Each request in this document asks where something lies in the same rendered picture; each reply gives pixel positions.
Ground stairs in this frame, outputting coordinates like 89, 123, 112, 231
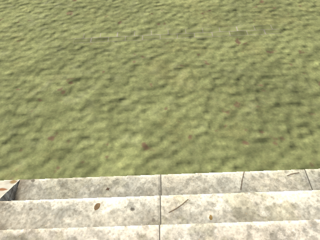
0, 168, 320, 240

